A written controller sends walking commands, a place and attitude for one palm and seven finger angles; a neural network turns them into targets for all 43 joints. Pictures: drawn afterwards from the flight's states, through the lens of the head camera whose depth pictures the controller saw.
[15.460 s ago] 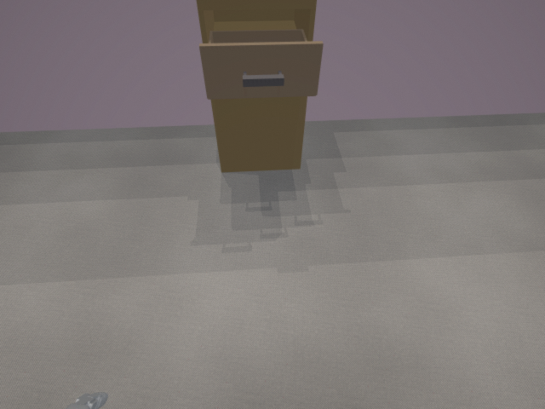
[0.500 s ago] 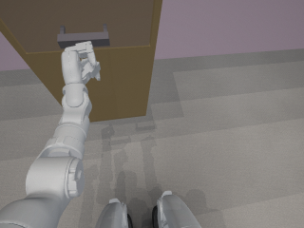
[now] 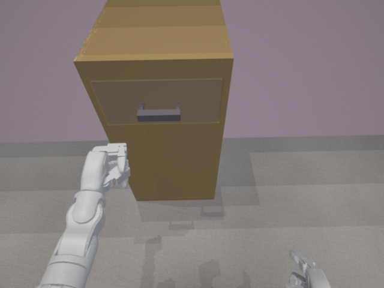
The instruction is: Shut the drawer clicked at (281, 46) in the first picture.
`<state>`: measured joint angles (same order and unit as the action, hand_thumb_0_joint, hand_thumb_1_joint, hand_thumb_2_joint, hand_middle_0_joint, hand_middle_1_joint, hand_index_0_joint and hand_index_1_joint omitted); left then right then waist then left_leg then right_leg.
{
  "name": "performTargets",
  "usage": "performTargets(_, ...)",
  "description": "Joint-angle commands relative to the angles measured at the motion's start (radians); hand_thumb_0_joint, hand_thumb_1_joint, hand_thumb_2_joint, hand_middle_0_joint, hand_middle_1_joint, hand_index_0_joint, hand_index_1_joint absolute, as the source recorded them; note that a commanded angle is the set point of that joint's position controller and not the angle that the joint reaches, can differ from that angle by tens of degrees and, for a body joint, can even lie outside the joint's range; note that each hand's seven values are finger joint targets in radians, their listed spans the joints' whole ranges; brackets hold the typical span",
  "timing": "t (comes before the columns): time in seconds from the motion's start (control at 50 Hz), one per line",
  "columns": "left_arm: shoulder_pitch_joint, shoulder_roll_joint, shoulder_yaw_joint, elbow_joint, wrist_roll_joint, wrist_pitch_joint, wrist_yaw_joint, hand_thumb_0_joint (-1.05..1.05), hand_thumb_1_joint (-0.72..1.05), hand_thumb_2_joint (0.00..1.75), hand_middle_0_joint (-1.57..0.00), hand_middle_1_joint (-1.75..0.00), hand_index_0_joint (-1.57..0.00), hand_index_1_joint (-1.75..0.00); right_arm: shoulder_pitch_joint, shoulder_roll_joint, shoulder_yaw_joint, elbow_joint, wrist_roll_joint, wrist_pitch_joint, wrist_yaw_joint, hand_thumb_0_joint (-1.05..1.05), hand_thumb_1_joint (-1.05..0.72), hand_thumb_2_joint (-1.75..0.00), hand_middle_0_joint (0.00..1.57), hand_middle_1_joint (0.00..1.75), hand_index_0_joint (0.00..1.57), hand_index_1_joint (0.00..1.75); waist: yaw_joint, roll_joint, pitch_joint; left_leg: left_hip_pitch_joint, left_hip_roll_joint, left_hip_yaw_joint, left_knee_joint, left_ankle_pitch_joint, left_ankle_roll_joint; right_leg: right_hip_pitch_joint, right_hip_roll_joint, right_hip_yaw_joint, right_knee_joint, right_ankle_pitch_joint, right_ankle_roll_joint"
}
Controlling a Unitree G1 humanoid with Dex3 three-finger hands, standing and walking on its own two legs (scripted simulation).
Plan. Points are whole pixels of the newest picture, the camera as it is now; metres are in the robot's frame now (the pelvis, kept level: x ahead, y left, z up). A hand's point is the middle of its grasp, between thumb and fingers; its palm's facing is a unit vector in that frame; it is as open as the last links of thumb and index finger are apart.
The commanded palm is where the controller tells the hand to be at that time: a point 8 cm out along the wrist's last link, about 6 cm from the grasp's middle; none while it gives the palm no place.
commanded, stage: draw the hand back to the body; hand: left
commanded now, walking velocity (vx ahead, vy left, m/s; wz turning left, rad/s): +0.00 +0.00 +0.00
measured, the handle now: (159, 110) +0.63 +0.12 -0.03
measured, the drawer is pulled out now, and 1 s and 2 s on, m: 0.00 0.00 0.00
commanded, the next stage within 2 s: step back with the hand held close in 0.78 s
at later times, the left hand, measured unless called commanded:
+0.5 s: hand (32, 210) +0.21 +0.23 +0.16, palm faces +0.33 -0.88 -0.34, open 3.2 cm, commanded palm +0.15 +0.28 +0.19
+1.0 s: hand out of the picture +0.18 +0.26 +0.20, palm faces +0.41 -0.81 -0.42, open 3.2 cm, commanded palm +0.12 +0.29 +0.20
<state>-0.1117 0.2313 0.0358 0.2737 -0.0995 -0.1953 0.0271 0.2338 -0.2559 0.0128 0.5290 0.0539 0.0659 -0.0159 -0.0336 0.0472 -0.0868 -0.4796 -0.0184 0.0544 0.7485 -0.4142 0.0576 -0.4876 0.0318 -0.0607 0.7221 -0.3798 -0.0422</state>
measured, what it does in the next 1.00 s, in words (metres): stands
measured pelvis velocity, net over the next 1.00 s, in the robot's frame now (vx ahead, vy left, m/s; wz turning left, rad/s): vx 0.00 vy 0.01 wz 0.01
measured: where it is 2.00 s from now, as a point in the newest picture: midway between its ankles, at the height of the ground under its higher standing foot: outside the picture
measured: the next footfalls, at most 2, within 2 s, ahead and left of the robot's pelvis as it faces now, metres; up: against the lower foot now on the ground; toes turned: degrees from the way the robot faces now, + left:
none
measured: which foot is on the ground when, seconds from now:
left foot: down 0.00-1.00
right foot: down 0.00-1.00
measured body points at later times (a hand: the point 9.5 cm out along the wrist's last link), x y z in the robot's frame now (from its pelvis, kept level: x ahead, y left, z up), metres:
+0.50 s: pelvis +0.01 +0.01 +0.03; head -0.01 -0.02 +0.48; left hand +0.19 +0.28 +0.18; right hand +0.21 -0.20 -0.05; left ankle -0.02 +0.08 -0.71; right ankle -0.01 -0.09 -0.71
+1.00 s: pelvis +0.00 +0.01 +0.03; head -0.02 -0.01 +0.48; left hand +0.16 +0.30 +0.22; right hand +0.19 -0.21 -0.05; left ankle -0.02 +0.08 -0.71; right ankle -0.01 -0.09 -0.71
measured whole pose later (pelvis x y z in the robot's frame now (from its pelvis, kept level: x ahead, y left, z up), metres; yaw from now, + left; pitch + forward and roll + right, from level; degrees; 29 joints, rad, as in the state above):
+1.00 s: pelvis +0.00 +0.01 +0.03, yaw +0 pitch -3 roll -1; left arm 0.52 0.36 0.34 -0.47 -0.06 -0.14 0.10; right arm 0.19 -0.23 0.04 0.61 0.00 -0.08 -0.07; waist 0.04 0.07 0.01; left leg -0.12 -0.03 0.05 0.45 -0.28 0.07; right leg -0.11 0.03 -0.06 0.38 -0.23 -0.03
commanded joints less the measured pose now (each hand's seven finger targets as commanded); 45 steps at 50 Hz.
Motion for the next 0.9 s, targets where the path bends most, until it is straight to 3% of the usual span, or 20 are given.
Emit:
performTargets(0.0, -0.175, 0.180, 0.063, -0.360, 0.030, 0.021, 0.055, 0.00, 0.90, 0.90, -1.40, -1.60, -1.40, -1.60, -0.126, -0.093, -0.007, -0.155, 0.000, -0.036, -0.044, 0.00, -0.90, -0.90, 0.20, 0.30, 0.20, 0.30, 0.025, -0.051, -0.162, 0.190, 0.030, -0.065, -0.218, 0.271, -0.012, 0.264, -0.040, 0.080, -0.204, 0.295, 0.015)
performTargets(0.02, -0.171, 0.196, 0.074, -0.379, 0.031, 0.034, 0.058, 0.00, 0.90, 0.90, -1.40, -1.60, -1.40, -1.60, -0.139, -0.095, -0.004, -0.152, -0.001, -0.040, -0.052, 0.00, -0.90, -0.90, 0.20, 0.30, 0.20, 0.30, 0.030, -0.045, -0.138, 0.214, 0.029, -0.069, -0.236, 0.277, -0.010, 0.273, -0.036, 0.078, -0.226, 0.289, 0.012)
performTargets(0.08, -0.101, 0.171, 0.064, -0.437, 0.033, 0.066, 0.062, 0.00, 0.90, 0.90, -1.40, -1.60, -1.40, -1.60, -0.157, -0.085, 0.009, -0.140, -0.009, -0.055, -0.062, 0.00, -0.90, -0.90, 0.20, 0.30, 0.20, 0.30, 0.038, -0.023, -0.093, 0.306, 0.032, -0.075, -0.292, 0.306, -0.012, 0.291, -0.033, 0.068, -0.276, 0.298, 0.010)
performTargets(0.18, 0.073, 0.170, 0.090, -0.582, 0.033, 0.096, 0.061, 0.00, 0.90, 0.90, -1.40, -1.60, -1.40, -1.60, -0.174, -0.081, 0.014, -0.130, -0.028, -0.087, -0.060, 0.00, -0.90, -0.90, 0.20, 0.30, 0.20, 0.30, 0.058, -0.017, -0.078, 0.400, 0.037, -0.075, -0.350, 0.405, -0.016, 0.372, -0.031, 0.057, -0.329, 0.370, 0.008)
performTargets(0.24, 0.163, 0.179, 0.115, -0.648, 0.031, 0.108, 0.059, 0.00, 0.90, 0.90, -1.40, -1.60, -1.40, -1.60, -0.185, -0.084, 0.015, -0.120, -0.037, -0.100, -0.054, 0.00, -0.90, -0.90, 0.20, 0.30, 0.20, 0.30, 0.065, -0.022, -0.023, 0.407, 0.041, -0.078, -0.378, 0.425, -0.019, 0.390, -0.030, 0.057, -0.360, 0.376, 0.006)
performTargets(0.28, 0.212, 0.202, 0.157, -0.701, 0.031, 0.108, 0.062, 0.00, 0.90, 0.90, -1.40, -1.60, -1.40, -1.60, -0.189, -0.082, 0.012, -0.117, -0.043, -0.107, -0.053, 0.00, -0.90, -0.90, 0.20, 0.30, 0.20, 0.30, 0.070, -0.031, -0.028, 0.419, 0.040, -0.073, -0.384, 0.429, -0.017, 0.410, -0.030, 0.059, -0.372, 0.384, 0.007)
performTargets(0.32, 0.255, 0.222, 0.187, -0.750, 0.031, 0.107, 0.063, 0.00, 0.90, 0.90, -1.40, -1.60, -1.40, -1.60, -0.195, -0.084, 0.011, -0.110, -0.048, -0.115, -0.052, 0.00, -0.90, -0.90, 0.20, 0.30, 0.20, 0.30, 0.075, 0.000, -0.006, 0.418, 0.037, -0.076, -0.392, 0.428, -0.021, 0.417, -0.027, 0.059, -0.387, 0.376, 0.003)
performTargets(0.36, 0.297, 0.230, 0.213, -0.821, 0.031, 0.099, 0.067, 0.00, 0.90, 0.90, -1.40, -1.60, -1.40, -1.60, -0.192, -0.079, 0.009, -0.112, -0.048, -0.128, -0.050, 0.00, -0.90, -0.90, 0.20, 0.30, 0.20, 0.30, 0.080, 0.028, -0.034, 0.440, 0.041, -0.082, -0.392, 0.465, -0.024, 0.435, -0.030, 0.058, -0.380, 0.392, 0.002)
performTargets(0.48, 0.467, 0.265, 0.300, -0.915, 0.021, 0.083, 0.070, 0.00, 0.90, 0.90, -1.40, -1.60, -1.40, -1.60, -0.189, -0.083, -0.003, -0.102, -0.052, -0.161, -0.044, 0.00, -0.90, -0.90, 0.20, 0.30, 0.20, 0.30, 0.092, -0.014, 0.002, 0.417, 0.047, -0.087, -0.386, 0.461, -0.023, 0.432, -0.032, 0.059, -0.387, 0.384, 0.007)
performTargets(0.58, 0.571, 0.309, 0.386, -1.003, 0.019, 0.064, 0.079, 0.00, 0.90, 0.90, -1.40, -1.60, -1.40, -1.60, -0.179, -0.086, -0.014, -0.097, -0.045, -0.192, -0.047, 0.00, -0.90, -0.90, 0.20, 0.30, 0.20, 0.30, 0.104, 0.031, 0.003, 0.409, 0.056, -0.092, -0.378, 0.459, -0.031, 0.428, -0.034, 0.061, -0.378, 0.366, 0.006)
performTargets(0.6, 0.580, 0.274, 0.359, -0.969, 0.022, 0.063, 0.077, 0.00, 0.90, 0.90, -1.40, -1.60, -1.40, -1.60, -0.174, -0.083, -0.013, -0.085, -0.047, -0.195, -0.047, 0.00, -0.90, -0.90, 0.20, 0.30, 0.20, 0.30, 0.096, -0.006, 0.035, 0.401, 0.053, -0.094, -0.380, 0.448, -0.030, 0.409, -0.032, 0.055, -0.378, 0.356, 0.007)
performTargets(0.64, 0.570, 0.233, 0.319, -0.923, 0.024, 0.069, 0.073, 0.00, 0.90, 0.90, -1.40, -1.60, -1.40, -1.60, -0.172, -0.091, -0.015, -0.076, -0.047, -0.197, -0.047, 0.00, -0.90, -0.90, 0.20, 0.30, 0.20, 0.30, 0.086, -0.021, 0.101, 0.382, 0.056, -0.098, -0.391, 0.394, -0.027, 0.372, -0.034, 0.056, -0.390, 0.305, 0.007)
performTargets(0.66, 0.554, 0.236, 0.318, -0.927, 0.026, 0.066, 0.075, 0.00, 0.90, 0.90, -1.40, -1.60, -1.40, -1.60, -0.170, -0.095, -0.018, -0.077, -0.047, -0.199, -0.049, 0.00, -0.90, -0.90, 0.20, 0.30, 0.20, 0.30, 0.084, -0.032, 0.105, 0.377, 0.056, -0.100, -0.393, 0.371, -0.024, 0.367, -0.034, 0.056, -0.390, 0.286, 0.007)
performTargets(0.68, 0.544, 0.245, 0.326, -0.922, 0.026, 0.063, 0.078, 0.00, 0.90, 0.90, -1.40, -1.60, -1.40, -1.60, -0.171, -0.096, -0.020, -0.076, -0.047, -0.200, -0.052, 0.00, -0.90, -0.90, 0.20, 0.30, 0.20, 0.30, 0.088, -0.049, 0.098, 0.375, 0.056, -0.103, -0.396, 0.341, -0.020, 0.368, -0.035, 0.056, -0.392, 0.261, 0.009)
performTargets(0.72, 0.529, 0.259, 0.333, -0.930, 0.031, 0.057, 0.083, 0.00, 0.90, 0.90, -1.40, -1.60, -1.40, -1.60, -0.174, -0.097, -0.019, -0.073, -0.048, -0.208, -0.058, 0.00, -0.90, -0.90, 0.20, 0.30, 0.20, 0.30, 0.092, -0.013, 0.100, 0.374, 0.053, -0.106, -0.400, 0.297, -0.020, 0.361, -0.034, 0.061, -0.399, 0.220, 0.005)
performTargets(0.78, 0.526, 0.277, 0.348, -0.971, 0.034, 0.045, 0.092, 0.00, 0.90, 0.90, -1.40, -1.60, -1.40, -1.60, -0.171, -0.090, -0.014, -0.074, -0.050, -0.223, -0.062, 0.00, -0.90, -0.90, 0.20, 0.30, 0.20, 0.30, 0.101, 0.035, 0.052, 0.377, 0.049, -0.110, -0.401, 0.318, -0.025, 0.397, -0.038, 0.062, -0.382, 0.242, 0.001)
performTargets(0.88, 0.547, 0.278, 0.362, -0.973, 0.031, 0.046, 0.092, 0.00, 0.90, 0.90, -1.40, -1.60, -1.40, -1.60, -0.171, -0.086, -0.014, -0.068, -0.052, -0.235, -0.062, 0.00, -0.90, -0.90, 0.20, 0.30, 0.20, 0.30, 0.106, 0.020, 0.048, 0.379, 0.049, -0.102, -0.395, 0.374, -0.029, 0.416, -0.037, 0.066, -0.377, 0.296, 0.001)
